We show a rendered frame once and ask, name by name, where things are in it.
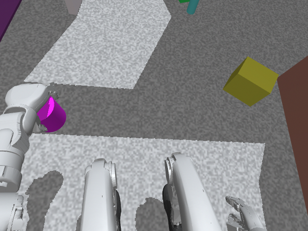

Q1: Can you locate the right robot foot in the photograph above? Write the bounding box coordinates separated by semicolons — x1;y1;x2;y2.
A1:
163;184;182;231

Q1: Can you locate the left robot arm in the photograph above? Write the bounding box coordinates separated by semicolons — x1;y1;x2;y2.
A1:
0;104;37;231

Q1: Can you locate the left robot hand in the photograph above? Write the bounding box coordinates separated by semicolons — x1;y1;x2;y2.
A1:
5;82;59;133

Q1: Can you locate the right robot hand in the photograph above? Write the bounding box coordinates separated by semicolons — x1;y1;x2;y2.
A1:
225;196;264;231

